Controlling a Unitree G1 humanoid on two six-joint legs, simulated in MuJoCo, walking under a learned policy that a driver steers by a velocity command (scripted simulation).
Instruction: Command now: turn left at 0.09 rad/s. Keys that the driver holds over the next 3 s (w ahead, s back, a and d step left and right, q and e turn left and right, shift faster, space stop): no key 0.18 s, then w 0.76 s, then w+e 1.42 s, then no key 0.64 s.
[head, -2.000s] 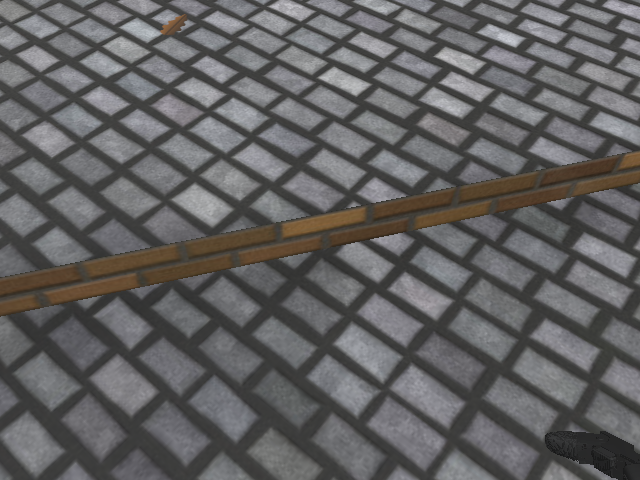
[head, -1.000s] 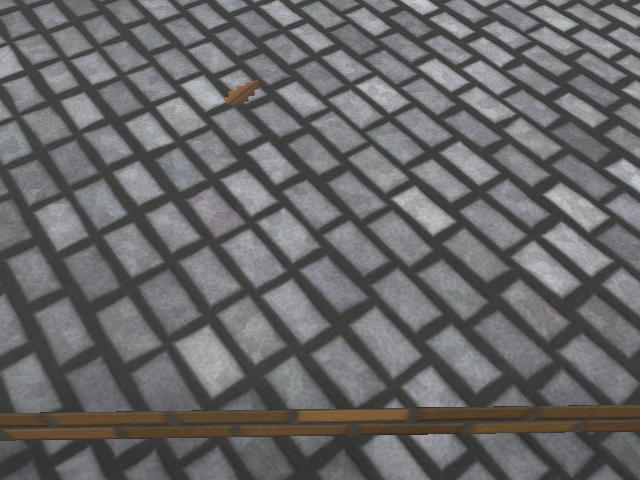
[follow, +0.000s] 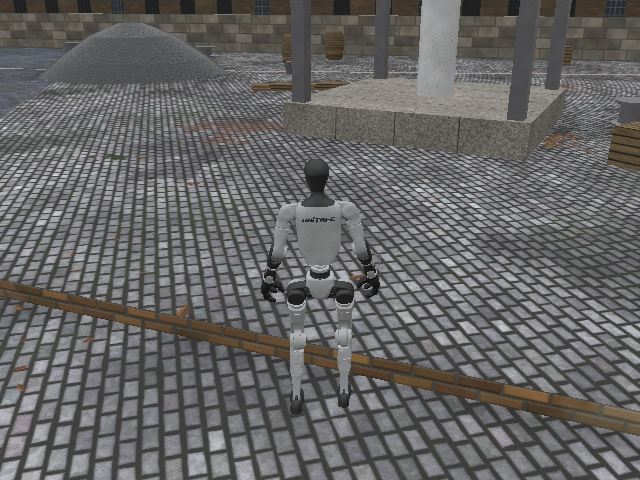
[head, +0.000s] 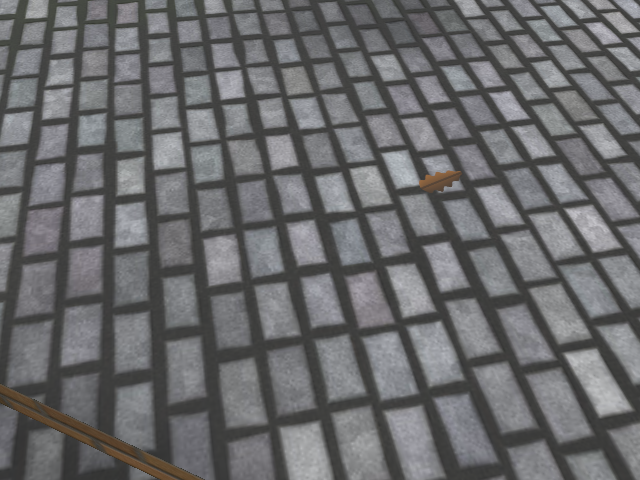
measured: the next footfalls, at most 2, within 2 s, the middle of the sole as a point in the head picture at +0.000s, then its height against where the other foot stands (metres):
left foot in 0.94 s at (263, 429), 0.14 m higher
right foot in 1.50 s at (339, 335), level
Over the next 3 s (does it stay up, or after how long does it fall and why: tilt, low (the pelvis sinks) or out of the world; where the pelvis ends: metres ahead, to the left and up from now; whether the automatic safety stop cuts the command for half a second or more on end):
stays up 1.22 -0.18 0.13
